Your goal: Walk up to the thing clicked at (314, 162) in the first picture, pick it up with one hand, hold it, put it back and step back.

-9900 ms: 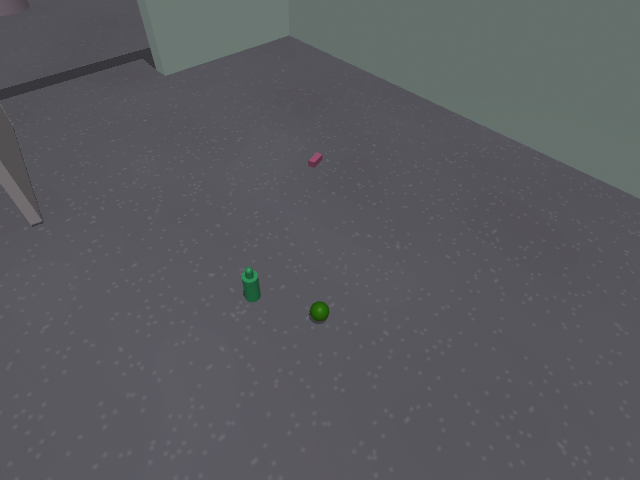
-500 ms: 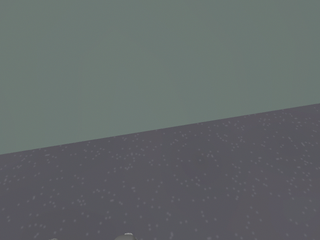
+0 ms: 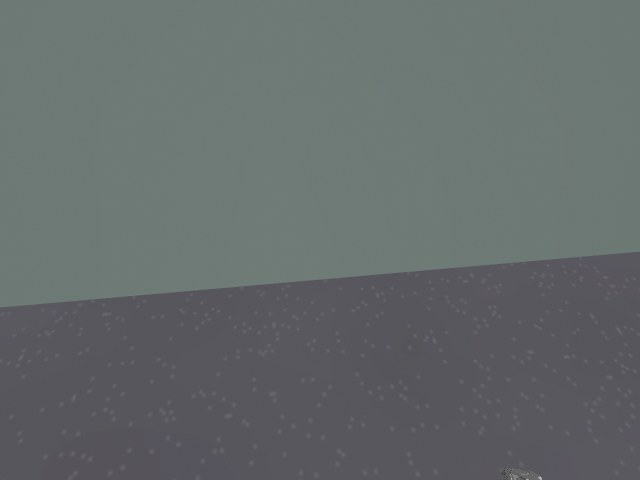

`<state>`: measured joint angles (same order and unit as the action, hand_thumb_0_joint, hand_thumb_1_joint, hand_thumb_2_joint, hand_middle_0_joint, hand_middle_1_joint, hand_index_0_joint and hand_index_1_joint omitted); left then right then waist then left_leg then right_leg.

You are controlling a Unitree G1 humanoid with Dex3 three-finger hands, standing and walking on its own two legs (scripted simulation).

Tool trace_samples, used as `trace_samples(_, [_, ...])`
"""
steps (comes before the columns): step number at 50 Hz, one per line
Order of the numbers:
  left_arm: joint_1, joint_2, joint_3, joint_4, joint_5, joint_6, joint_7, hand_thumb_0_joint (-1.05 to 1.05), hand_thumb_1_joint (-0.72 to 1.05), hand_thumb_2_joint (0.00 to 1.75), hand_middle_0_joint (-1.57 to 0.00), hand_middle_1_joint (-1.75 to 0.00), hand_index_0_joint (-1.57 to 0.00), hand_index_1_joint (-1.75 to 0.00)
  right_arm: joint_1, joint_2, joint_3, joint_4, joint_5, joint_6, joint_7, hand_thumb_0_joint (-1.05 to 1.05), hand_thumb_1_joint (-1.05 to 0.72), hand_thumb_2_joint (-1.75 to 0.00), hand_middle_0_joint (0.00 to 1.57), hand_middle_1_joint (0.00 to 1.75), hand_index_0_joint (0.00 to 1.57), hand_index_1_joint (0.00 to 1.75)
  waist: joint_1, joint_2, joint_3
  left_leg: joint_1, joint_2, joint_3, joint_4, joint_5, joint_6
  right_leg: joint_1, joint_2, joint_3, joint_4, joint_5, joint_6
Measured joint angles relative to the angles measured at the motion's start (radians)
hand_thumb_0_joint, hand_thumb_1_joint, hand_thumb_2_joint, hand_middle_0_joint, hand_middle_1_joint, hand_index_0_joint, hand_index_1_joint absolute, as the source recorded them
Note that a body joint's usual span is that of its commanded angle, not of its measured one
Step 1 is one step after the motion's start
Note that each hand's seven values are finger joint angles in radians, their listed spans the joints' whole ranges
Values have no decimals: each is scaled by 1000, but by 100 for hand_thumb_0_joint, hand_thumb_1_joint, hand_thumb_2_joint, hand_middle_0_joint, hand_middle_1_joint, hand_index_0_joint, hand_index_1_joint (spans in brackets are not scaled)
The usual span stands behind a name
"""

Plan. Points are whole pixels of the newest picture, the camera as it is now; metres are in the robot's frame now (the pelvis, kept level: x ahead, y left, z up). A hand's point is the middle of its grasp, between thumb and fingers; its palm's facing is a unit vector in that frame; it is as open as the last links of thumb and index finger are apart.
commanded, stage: walk up
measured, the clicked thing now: out of the picture -0.26 +1.41 -0.76
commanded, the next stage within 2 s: stand in 0.14 s
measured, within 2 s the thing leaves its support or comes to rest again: neither
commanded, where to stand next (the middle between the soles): +0.06 +0.00 m, yaw -1 degrees
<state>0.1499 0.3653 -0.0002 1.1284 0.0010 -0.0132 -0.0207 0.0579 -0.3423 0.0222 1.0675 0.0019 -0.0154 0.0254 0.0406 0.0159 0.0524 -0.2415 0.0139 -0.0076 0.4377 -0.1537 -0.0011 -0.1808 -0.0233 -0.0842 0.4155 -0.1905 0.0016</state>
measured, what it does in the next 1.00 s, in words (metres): stands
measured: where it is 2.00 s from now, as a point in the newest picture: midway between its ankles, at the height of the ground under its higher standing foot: outside the picture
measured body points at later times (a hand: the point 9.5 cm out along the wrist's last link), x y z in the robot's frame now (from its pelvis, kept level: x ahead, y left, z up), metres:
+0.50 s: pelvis +0.02 +0.00 +0.01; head +0.02 +0.01 +0.46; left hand +0.11 +0.29 -0.13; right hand +0.08 -0.31 -0.12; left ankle +0.05 +0.12 -0.74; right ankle +0.02 -0.12 -0.74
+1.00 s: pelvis +0.03 +0.00 +0.01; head +0.03 +0.00 +0.46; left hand +0.11 +0.30 -0.12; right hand +0.11 -0.30 -0.13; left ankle +0.05 +0.12 -0.74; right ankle +0.02 -0.12 -0.74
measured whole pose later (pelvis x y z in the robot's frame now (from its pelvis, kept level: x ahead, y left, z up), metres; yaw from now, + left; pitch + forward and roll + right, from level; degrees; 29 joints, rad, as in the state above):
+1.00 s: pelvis +0.03 +0.00 +0.01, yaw -1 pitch -2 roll +0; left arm 0.10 0.35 0.00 1.15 0.01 -0.01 -0.01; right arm 0.08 -0.34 0.00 1.16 -0.01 -0.01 0.02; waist 0.00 0.00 0.03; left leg -0.14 0.01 0.01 0.30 -0.13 -0.01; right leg -0.10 -0.02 -0.06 0.31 -0.17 0.00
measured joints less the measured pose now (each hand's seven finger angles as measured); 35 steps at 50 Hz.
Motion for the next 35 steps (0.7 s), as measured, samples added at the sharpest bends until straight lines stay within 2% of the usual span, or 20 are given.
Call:
trace_samples(8, [-17,-6,4,33,6,-6,5,0,90,90,-20,-30,-20,-30,-14,-7,-9,48,-1,7,-1,0,-90,-90,21,30,21,30,-2,16,1,36,0,-3,-62,25,-4,36,2,-3,-61,23,0])
trace_samples(14, [-33,-14,-3,42,9,-7,10,0,90,90,-20,-30,-20,-30,3,-4,-16,75,-12,11,-1,0,-91,-90,21,30,21,30,-21,-4,-10,59,0,7,-90,29,-5,50,2,6,-76,24,0])
trace_samples(26, [-73,-24,-7,23,10,-8,10,0,90,90,-20,-30,-20,-30,38,-5,-24,108,-12,12,-7,0,-91,-90,21,30,20,30,-47,-31,-15,76,-1,19,-112,26,-5,59,1,17,-89,21,2])
trace_samples(35, [-79,-20,-3,19,10,-3,10,0,90,90,-20,-30,-20,-30,39,1,-24,107,-12,9,-10,0,-91,-90,21,30,20,30,-50,-25,-16,87,-4,23,-124,25,-4,67,-1,21,-99,19,4])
